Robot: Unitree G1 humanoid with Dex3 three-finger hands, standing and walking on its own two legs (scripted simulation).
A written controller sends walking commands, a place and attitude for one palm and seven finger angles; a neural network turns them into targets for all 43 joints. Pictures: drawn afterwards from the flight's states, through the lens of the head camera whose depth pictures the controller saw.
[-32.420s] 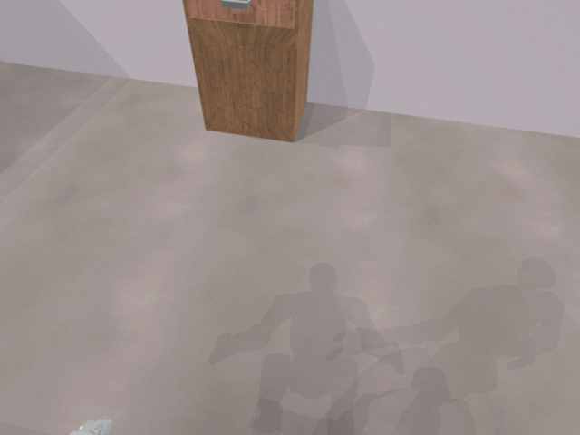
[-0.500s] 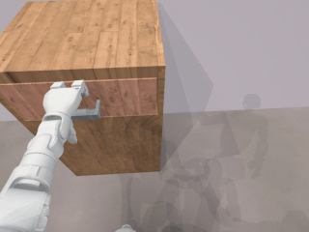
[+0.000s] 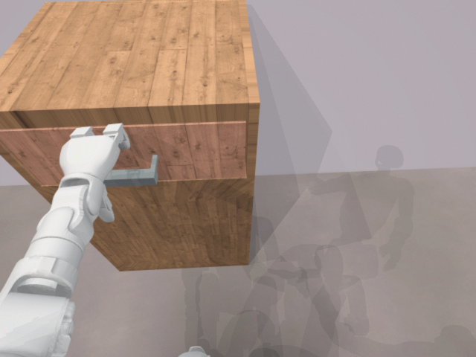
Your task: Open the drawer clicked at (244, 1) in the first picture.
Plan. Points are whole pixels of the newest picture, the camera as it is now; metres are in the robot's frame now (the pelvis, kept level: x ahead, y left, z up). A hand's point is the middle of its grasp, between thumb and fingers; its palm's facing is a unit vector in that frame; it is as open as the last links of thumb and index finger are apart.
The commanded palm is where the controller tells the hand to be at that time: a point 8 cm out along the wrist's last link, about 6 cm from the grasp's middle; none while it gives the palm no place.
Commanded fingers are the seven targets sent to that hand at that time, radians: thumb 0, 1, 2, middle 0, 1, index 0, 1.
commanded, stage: lower the fingers behind the handle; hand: left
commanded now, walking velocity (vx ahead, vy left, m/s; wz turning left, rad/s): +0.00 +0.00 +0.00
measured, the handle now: (130, 169) +0.49 +0.24 -0.01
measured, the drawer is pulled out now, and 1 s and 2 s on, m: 0.00 0.00 0.00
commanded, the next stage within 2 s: close the thumb around the handle in 1.52 s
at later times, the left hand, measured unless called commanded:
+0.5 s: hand (115, 186) +0.42 +0.24 +0.01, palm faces -0.03 -0.02 -1.00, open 13.8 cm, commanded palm +0.41 +0.24 +0.06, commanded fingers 0.00 -0.50 0.30 -0.30 -1.20 -0.30 -1.20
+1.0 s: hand (126, 191) +0.43 +0.23 -0.02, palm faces -0.03 -0.03 -1.00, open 13.8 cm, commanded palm +0.41 +0.23 +0.03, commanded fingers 0.00 -0.50 0.30 -0.30 -1.20 -0.30 -1.20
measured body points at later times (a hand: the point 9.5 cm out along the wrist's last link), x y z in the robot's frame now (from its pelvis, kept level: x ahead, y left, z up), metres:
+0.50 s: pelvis -0.02 +0.01 -0.01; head +0.05 +0.00 +0.43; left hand +0.42 +0.24 +0.07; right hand +0.03 -0.26 -0.14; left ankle +0.04 +0.12 -0.70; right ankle -0.05 -0.13 -0.70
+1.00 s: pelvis -0.02 +0.00 -0.02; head +0.07 +0.01 +0.42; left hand +0.43 +0.23 +0.04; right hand +0.01 -0.27 -0.15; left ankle +0.04 +0.12 -0.70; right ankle -0.05 -0.13 -0.70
